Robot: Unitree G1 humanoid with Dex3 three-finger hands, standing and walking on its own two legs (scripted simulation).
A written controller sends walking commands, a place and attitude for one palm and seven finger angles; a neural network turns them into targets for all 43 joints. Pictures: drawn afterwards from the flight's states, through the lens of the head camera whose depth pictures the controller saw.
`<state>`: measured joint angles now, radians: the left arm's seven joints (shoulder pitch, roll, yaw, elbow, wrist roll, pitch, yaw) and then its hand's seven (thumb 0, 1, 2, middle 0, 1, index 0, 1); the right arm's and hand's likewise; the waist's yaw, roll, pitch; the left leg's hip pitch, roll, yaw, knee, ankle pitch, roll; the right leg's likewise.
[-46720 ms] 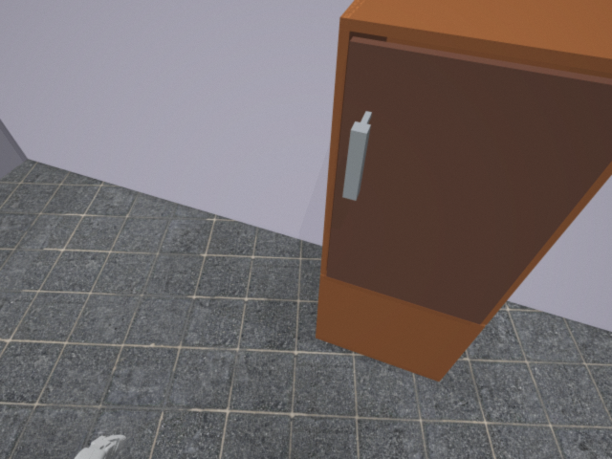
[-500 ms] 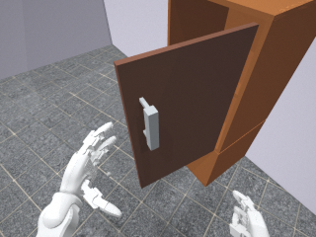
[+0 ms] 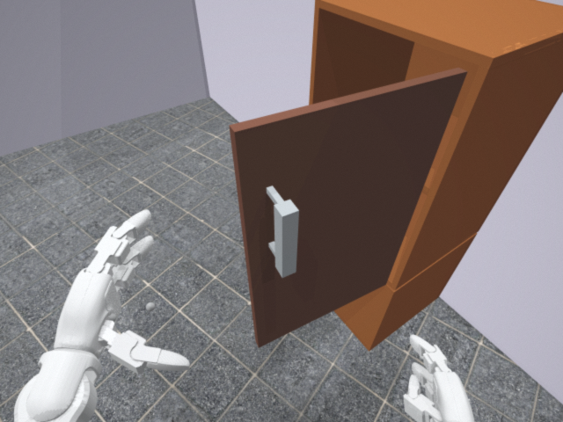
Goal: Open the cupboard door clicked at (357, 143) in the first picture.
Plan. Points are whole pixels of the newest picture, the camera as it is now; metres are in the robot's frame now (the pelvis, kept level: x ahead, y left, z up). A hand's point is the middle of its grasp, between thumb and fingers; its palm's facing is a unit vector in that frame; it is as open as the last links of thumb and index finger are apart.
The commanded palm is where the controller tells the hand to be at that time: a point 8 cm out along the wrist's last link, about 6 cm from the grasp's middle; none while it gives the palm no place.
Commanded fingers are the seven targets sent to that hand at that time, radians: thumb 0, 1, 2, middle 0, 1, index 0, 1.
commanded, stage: draw the hand back to the body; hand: left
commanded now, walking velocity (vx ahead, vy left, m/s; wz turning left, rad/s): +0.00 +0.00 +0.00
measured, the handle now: (279, 231) +0.37 +0.05 +0.10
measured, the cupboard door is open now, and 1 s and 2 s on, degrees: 83 83 83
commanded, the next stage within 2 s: step back with the hand held close in 0.98 s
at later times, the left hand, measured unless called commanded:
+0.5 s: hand (98, 279) +0.22 +0.24 +0.16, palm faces +0.38 -0.83 -0.41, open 10.2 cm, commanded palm +0.17 +0.28 +0.17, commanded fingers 0.00 0.76 0.84 -0.19 -0.30 -0.19 -0.30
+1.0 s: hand (82, 283) +0.21 +0.24 +0.16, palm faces +0.43 -0.81 -0.40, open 7.4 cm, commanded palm +0.16 +0.28 +0.18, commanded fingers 0.00 0.90 0.90 -0.20 -0.30 -0.20 -0.30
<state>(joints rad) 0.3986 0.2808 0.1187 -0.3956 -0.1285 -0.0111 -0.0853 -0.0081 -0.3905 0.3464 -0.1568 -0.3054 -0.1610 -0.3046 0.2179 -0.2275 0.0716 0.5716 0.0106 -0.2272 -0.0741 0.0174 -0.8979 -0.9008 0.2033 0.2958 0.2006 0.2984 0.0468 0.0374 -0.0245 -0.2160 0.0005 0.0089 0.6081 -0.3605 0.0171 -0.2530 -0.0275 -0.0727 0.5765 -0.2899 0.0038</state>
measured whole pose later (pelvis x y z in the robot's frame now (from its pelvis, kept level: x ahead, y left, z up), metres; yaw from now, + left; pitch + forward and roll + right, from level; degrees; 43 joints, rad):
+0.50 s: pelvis +0.02 -0.01 +0.01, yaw -1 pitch -4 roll -1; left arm 0.46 0.33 0.27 -0.39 -0.03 -0.08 0.11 0.01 0.42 0.70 -0.19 -0.31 -0.20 -0.31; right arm 0.19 -0.22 0.03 0.65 -0.01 -0.14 -0.07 0.02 -0.90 -0.90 0.20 0.30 0.20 0.30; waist 0.07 0.06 0.02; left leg -0.05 0.01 0.03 0.42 -0.30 0.01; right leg -0.11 -0.01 -0.06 0.41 -0.24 0.00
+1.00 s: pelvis +0.01 -0.01 +0.01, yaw -1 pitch -5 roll -1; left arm 0.45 0.33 0.31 -0.38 -0.04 -0.09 0.11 0.02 0.89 0.90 -0.21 -0.31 -0.21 -0.31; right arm 0.18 -0.22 0.02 0.67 -0.01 -0.13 -0.07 0.02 -0.90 -0.90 0.20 0.30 0.20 0.30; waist 0.07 0.06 0.03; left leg -0.03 0.02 0.03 0.40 -0.28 0.00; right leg -0.08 0.00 -0.06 0.38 -0.21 -0.01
